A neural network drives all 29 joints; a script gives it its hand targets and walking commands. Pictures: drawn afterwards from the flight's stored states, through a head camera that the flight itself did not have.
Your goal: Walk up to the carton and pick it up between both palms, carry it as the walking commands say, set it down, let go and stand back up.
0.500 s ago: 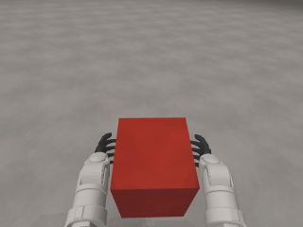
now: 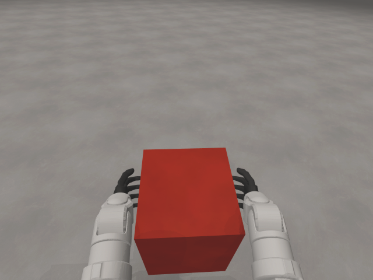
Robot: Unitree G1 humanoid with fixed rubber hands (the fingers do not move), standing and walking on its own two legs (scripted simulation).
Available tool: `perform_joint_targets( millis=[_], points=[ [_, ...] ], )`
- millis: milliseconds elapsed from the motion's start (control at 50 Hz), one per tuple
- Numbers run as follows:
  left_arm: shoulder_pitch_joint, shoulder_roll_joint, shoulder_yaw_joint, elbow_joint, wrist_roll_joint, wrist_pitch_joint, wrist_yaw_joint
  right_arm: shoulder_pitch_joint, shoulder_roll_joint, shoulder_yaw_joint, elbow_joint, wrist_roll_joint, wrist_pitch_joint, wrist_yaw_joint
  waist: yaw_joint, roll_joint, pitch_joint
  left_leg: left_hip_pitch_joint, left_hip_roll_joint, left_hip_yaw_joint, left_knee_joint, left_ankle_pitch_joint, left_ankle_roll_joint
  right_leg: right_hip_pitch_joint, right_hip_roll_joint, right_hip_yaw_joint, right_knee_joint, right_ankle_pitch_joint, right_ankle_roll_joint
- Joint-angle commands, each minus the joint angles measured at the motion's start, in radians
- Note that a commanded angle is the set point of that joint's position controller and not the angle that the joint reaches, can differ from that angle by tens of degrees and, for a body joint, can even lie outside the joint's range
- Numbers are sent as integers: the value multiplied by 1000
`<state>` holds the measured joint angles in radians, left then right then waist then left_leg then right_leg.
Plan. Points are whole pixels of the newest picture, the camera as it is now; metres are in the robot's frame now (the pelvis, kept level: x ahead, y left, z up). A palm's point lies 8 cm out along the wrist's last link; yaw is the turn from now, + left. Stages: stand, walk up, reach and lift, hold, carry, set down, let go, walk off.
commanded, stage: reach and lift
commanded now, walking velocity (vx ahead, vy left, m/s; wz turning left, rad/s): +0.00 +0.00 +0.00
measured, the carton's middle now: (186, 212) +0.31 +0.00 -0.03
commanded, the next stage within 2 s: hold in 0.80 s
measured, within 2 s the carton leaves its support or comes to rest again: neither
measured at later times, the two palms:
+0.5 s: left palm (122, 201) +0.29 +0.14 +0.05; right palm (250, 198) +0.29 -0.15 +0.05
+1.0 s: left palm (122, 206) +0.28 +0.14 +0.05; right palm (252, 203) +0.28 -0.15 +0.05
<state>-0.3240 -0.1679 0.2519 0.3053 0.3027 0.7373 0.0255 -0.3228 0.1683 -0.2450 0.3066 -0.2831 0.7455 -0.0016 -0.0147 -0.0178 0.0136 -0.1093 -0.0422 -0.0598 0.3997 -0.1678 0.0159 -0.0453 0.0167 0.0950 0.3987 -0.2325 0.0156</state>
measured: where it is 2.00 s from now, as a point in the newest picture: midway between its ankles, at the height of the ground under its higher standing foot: outside the picture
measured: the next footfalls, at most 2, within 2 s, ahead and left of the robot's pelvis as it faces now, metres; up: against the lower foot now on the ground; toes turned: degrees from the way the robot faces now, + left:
none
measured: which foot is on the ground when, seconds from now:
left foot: down 0.00-1.00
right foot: down 0.00-1.00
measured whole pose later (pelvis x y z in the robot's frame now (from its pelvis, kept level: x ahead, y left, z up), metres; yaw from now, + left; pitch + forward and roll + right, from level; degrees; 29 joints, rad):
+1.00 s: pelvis +0.00 -0.01 +0.00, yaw +0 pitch -8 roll +0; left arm -0.28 -0.16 0.20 0.26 0.29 0.78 0.03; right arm -0.27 0.15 -0.20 0.28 -0.27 0.77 0.00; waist 0.00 -0.02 0.01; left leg -0.08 -0.04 -0.07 0.38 -0.16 0.01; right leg -0.02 0.02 0.09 0.40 -0.23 0.01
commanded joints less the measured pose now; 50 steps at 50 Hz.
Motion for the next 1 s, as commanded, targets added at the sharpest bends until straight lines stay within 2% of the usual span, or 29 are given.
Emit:
perform_joint_targets(
  millis=[0,220,540,980],
  points=[
    [-565,-946,-564,-44,-291,-38,-270,-555,977,529,-35,257,-46,224,7,11,-265,196,-28,-31,-38,113,-18,-96,52,-4,-78,114,-16],
    [-556,-934,-570,-62,-296,-24,-271,-537,975,519,-35,253,-44,219,12,14,-258,198,-32,-18,-43,129,-22,-88,50,-2,-82,135,-14],
    [-475,-947,-596,-112,-308,-17,-264,-472,970,563,-97,277,-39,222,17,11,-271,213,-36,-24,-46,189,-21,-59,48,2,-82,206,-13],
    [-475,-968,-595,-106,-312,-8,-264,-479,960,560,-98,278,-34,239,11,15,-229,195,-29,-26,-52,95,-17,-88,48,-11,-86,98,-26]
  ],
)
